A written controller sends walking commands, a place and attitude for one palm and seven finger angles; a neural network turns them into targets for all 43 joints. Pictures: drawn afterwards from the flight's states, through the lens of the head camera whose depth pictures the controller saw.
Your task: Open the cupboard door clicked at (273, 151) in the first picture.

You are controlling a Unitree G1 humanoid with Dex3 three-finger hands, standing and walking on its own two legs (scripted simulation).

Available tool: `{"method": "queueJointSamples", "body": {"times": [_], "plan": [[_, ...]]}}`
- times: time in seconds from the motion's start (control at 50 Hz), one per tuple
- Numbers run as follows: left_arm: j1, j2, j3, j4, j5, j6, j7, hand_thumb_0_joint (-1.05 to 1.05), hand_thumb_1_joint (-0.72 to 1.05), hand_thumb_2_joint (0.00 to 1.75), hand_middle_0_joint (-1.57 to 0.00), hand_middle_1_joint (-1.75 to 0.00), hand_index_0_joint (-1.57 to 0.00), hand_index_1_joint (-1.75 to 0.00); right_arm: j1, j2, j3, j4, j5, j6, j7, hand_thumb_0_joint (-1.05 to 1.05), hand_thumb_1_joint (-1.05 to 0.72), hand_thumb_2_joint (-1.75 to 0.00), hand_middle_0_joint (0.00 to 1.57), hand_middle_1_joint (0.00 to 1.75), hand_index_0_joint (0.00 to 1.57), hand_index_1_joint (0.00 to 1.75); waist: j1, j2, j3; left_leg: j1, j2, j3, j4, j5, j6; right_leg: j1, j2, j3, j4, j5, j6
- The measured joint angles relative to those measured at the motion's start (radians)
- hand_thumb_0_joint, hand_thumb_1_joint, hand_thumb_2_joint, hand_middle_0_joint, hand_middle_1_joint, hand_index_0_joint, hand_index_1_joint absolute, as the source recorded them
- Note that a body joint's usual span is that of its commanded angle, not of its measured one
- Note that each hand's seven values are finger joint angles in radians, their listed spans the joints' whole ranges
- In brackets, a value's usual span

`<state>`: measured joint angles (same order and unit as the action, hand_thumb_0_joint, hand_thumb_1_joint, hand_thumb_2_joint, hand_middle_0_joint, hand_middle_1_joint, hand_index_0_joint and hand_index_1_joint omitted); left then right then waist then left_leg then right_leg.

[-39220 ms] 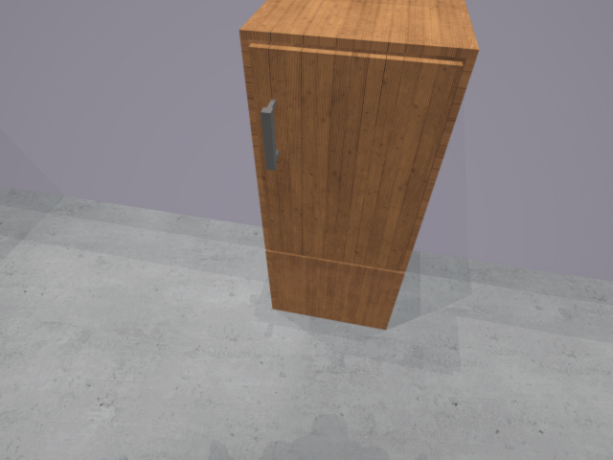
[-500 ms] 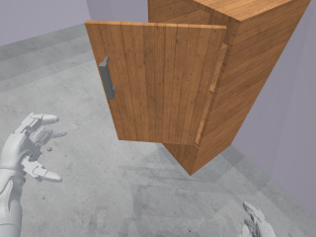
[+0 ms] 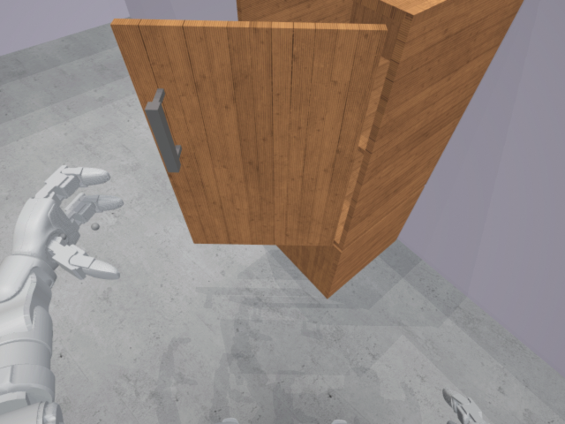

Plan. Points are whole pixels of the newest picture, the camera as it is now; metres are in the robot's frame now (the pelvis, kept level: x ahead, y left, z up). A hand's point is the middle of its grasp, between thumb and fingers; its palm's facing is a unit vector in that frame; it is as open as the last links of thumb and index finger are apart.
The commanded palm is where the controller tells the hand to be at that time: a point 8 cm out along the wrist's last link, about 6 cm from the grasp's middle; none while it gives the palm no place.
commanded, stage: move the hooked fingers beside the handle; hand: left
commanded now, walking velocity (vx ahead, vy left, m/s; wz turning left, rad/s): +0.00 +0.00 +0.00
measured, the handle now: (167, 132) +0.57 +0.21 +0.07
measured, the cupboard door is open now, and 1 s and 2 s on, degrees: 49 49 49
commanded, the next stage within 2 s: slide the fingers in behind the handle in 1.92 s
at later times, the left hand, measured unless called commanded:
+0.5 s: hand (108, 190) +0.42 +0.26 +0.08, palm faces -0.01 -1.00 -0.02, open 14.0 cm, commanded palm +0.40 +0.32 +0.08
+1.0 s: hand (125, 157) +0.49 +0.26 +0.08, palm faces -0.02 -1.00 -0.02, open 14.0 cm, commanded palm +0.48 +0.31 +0.07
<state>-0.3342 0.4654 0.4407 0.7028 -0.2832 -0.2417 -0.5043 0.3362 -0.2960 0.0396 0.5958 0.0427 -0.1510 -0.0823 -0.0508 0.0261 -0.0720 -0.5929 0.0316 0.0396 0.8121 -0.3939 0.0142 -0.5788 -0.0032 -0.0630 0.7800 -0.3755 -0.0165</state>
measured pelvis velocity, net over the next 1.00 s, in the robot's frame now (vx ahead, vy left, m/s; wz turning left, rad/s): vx -0.01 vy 0.01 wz -0.02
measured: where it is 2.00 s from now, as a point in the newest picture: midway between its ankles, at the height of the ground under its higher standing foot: outside the picture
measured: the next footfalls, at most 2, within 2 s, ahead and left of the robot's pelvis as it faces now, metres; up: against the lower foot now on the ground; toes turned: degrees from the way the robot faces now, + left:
none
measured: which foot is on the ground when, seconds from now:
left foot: down 0.00-1.00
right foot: down 0.00-1.00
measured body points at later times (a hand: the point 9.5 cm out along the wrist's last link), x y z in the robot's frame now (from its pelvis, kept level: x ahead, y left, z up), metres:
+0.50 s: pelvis +0.00 +0.01 -0.01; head +0.08 +0.02 +0.43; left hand +0.42 +0.32 +0.09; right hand +0.07 -0.26 -0.11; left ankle +0.00 +0.11 -0.71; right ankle +0.01 -0.11 -0.71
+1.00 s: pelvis -0.01 +0.01 -0.02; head +0.11 +0.03 +0.41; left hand +0.49 +0.31 +0.08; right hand -0.02 -0.26 -0.12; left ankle +0.00 +0.11 -0.71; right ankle +0.01 -0.11 -0.71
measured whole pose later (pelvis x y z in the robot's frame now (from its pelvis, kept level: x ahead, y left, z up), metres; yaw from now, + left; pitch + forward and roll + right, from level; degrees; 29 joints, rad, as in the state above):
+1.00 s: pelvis -0.01 +0.01 -0.02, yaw -1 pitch +19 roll -3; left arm -0.92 0.71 0.49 1.25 -0.10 -0.31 -0.45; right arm 0.42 -0.30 0.06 0.62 0.01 0.02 -0.05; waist -0.18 0.01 -0.07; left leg -0.86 0.05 0.03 0.96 -0.43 0.03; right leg -0.83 0.01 -0.07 0.87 -0.38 0.00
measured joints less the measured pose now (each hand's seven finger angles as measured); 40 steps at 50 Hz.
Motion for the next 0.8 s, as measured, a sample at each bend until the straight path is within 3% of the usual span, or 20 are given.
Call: {"method": "queueJointSamples", "body": {"times": [0.14,0.28,0.48,0.62,0.8], "plan": [[-0.047,0.016,0.028,0.061,0.016,-0.033,0.013,-0.01,-0.49,0.3,-0.3,-1.19,-0.3,-1.2,0.017,0.004,-0.001,0.006,-0.003,0.035,0.008,0.01,-0.91,-0.89,0.2,0.3,0.2,0.3,-0.005,-0.011,0.002,-0.018,0.003,0.001,0.012,-0.007,0.002,-0.016,0.003,0.001,0.007,-0.003,0.001],[-0.153,0.037,-0.001,0.15,0.033,-0.053,-0.002,-0.01,-0.5,0.3,-0.3,-1.19,-0.3,-1.2,0.01,0.003,0.0,0.021,-0.003,0.057,0.006,0.01,-0.91,-0.89,0.2,0.3,0.2,0.3,-0.01,-0.012,0.001,-0.052,0.001,-0.01,0.033,-0.011,0.005,-0.039,0.001,-0.009,0.014,-0.003,0.004],[-0.284,0.074,0.009,0.277,0.08,-0.073,0.024,-0.01,-0.5,0.3,-0.3,-1.19,-0.3,-1.2,0.012,0.007,0.001,0.006,-0.014,0.091,0.022,0.01,-0.91,-0.89,0.2,0.3,0.2,0.3,-0.036,-0.016,-0.006,-0.108,0.003,-0.002,0.063,-0.018,0.011,-0.097,0.002,0.0,0.04,-0.004,0.01],[-0.349,0.093,0.017,0.349,0.089,-0.086,0.028,-0.01,-0.5,0.3,-0.3,-1.19,-0.3,-1.2,0.035,0.009,0.005,0.019,-0.016,0.125,0.028,0.01,-0.91,-0.89,0.2,0.3,0.2,0.3,-0.049,-0.014,-0.013,-0.134,0.005,0.0,0.08,-0.023,0.015,-0.123,0.003,0.002,0.052,-0.006,0.012],[-0.468,0.153,0.023,0.45,0.135,-0.098,0.05,-0.01,-0.5,0.3,-0.3,-1.2,-0.3,-1.2,0.049,0.004,0.011,0.033,-0.023,0.148,0.027,0.01,-0.91,-0.89,0.21,0.3,0.2,0.3,-0.083,-0.017,-0.001,-0.198,0.01,-0.008,0.113,-0.025,0.016,-0.18,0.007,-0.005,0.075,-0.004,0.012]]}}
